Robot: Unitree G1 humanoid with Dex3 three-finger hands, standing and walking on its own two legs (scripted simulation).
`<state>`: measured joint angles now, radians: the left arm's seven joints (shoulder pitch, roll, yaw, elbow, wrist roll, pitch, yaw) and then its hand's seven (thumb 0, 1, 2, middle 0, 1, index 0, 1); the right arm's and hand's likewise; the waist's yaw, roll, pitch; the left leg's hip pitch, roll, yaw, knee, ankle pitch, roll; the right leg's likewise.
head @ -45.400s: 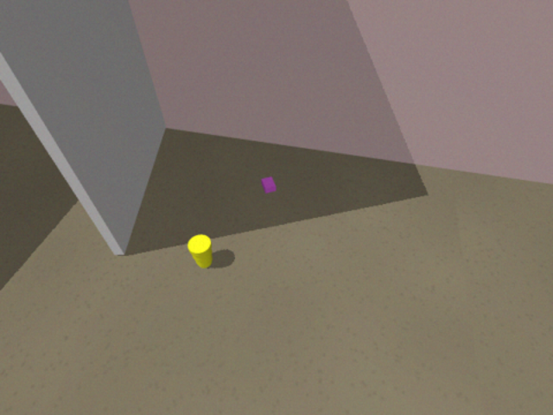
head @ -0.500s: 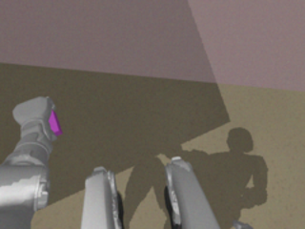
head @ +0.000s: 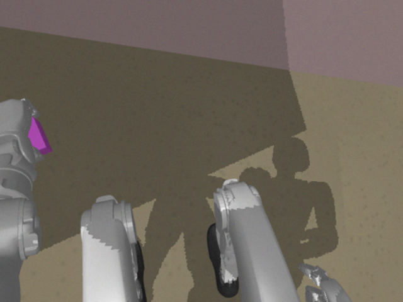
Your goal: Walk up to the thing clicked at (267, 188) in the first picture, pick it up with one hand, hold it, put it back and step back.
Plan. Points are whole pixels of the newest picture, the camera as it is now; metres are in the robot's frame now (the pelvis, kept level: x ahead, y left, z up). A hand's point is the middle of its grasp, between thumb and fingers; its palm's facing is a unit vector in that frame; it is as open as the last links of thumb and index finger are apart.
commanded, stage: crouch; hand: left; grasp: from above
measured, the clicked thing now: (29, 139) +0.46 +0.32 -0.20
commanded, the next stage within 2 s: lower in 0.50 s
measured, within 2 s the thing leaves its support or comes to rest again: rests again in 2.00 s
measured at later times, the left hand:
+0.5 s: hand (33, 142) +0.46 +0.32 -0.23, palm faces -0.40 -0.17 -0.90, open 9.8 cm
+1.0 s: hand (42, 147) +0.46 +0.32 -0.28, palm faces -0.42 -0.18 -0.89, open 9.9 cm
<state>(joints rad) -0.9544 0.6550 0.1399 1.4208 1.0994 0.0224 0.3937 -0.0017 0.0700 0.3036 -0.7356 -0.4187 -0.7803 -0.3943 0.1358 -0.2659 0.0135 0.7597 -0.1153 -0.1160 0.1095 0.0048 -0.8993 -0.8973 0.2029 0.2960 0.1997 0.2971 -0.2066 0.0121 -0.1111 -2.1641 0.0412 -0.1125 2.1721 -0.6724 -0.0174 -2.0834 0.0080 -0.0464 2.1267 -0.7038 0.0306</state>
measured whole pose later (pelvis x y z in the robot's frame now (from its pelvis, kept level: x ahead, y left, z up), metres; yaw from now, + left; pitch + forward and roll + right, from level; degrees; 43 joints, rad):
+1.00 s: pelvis +0.00 +0.00 -0.09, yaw -5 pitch +32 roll -10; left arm -1.02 0.87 0.23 1.59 1.18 -0.09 0.46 -0.03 0.00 0.42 -0.78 -0.35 -0.81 -0.37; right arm 0.13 -0.30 0.13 0.74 -0.18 -0.11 0.19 0.00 -0.91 -0.90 0.20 0.30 0.20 0.30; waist -0.27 -0.05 0.05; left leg -2.37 0.03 -0.20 2.48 -0.68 -0.02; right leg -2.26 0.04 -0.09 2.38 -0.70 0.05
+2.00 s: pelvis -0.01 +0.01 -0.10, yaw -9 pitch +28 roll -14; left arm -1.06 1.03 0.21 1.76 1.17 -0.12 0.60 -0.03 0.02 0.37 -0.83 -0.24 -0.84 -0.28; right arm 0.09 -0.33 0.28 0.71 -0.25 -0.26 0.25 0.00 -0.90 -0.90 0.20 0.30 0.20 0.30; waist -0.35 -0.13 0.16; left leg -2.36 0.04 -0.28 2.55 -0.70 -0.01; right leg -2.22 0.07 -0.15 2.39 -0.68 0.07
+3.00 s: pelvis -0.01 +0.01 -0.09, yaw -10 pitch +26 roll -15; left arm -1.07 1.08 0.20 1.78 1.14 -0.11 0.62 0.00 -0.35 0.86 -0.32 -0.69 -0.28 -0.73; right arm 0.08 -0.36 0.32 0.67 -0.25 -0.30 0.27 0.00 -0.89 -0.90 0.20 0.30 0.20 0.30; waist -0.37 -0.16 0.20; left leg -2.34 0.04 -0.30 2.54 -0.70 -0.01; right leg -2.19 0.08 -0.17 2.35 -0.67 0.07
